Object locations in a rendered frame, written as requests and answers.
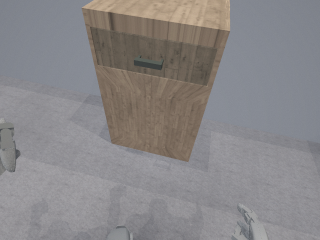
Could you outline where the handle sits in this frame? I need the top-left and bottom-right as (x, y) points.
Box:
(134, 55), (164, 70)

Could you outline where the drawer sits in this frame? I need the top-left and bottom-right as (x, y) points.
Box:
(91, 27), (218, 86)

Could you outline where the left robot hand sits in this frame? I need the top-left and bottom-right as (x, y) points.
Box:
(0, 118), (21, 176)

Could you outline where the left robot shin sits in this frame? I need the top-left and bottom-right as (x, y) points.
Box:
(115, 225), (127, 229)

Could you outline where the cabinet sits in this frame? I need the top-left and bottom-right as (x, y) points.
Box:
(81, 0), (230, 162)

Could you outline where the left robot thigh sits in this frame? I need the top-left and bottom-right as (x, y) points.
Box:
(106, 228), (133, 240)

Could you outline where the right robot hand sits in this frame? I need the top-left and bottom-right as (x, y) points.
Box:
(231, 203), (269, 240)

